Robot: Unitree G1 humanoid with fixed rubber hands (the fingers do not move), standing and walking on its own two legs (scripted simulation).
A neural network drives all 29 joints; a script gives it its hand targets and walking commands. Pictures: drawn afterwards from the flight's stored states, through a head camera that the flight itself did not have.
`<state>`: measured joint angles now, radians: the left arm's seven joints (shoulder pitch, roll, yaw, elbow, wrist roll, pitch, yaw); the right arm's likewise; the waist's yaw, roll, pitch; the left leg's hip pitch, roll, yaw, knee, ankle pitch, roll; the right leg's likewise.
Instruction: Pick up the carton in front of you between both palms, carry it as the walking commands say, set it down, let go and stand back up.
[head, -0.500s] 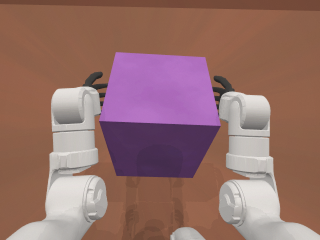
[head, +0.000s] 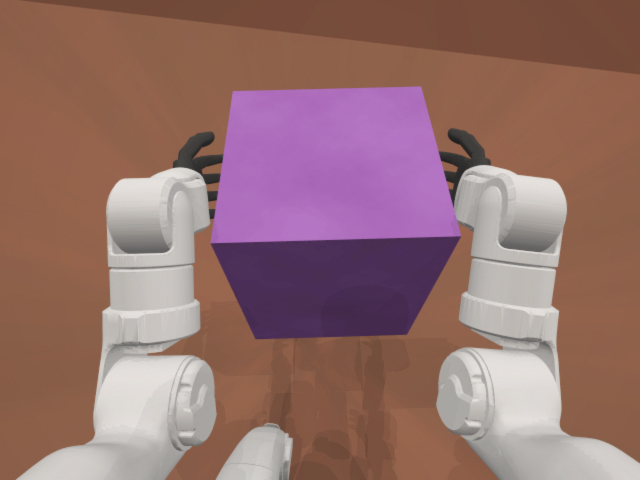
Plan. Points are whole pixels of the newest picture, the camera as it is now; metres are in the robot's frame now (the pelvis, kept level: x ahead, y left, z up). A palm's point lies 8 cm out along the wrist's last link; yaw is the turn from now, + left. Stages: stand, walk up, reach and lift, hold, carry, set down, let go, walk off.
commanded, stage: carry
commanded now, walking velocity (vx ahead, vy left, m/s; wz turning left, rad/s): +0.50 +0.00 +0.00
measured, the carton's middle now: (329, 226) +0.40 +0.03 +0.08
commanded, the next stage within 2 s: none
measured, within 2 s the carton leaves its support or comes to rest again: neither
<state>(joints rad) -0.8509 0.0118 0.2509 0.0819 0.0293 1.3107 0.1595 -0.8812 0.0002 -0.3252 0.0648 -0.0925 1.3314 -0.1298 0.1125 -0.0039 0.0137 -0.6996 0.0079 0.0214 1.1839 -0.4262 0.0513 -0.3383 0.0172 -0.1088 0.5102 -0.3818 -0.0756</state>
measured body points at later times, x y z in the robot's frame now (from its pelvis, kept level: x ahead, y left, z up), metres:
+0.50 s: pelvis +0.31 +0.03 +0.03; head +0.35 +0.03 +0.47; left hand +0.72 +0.15 +0.19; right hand +0.69 -0.16 +0.19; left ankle +0.23 +0.12 -0.71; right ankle +0.43 -0.09 -0.66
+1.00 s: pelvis +0.63 +0.03 +0.04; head +0.64 +0.03 +0.49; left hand +1.02 +0.17 +0.21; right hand +1.02 -0.13 +0.22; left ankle +0.74 +0.11 -0.66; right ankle +0.49 -0.08 -0.65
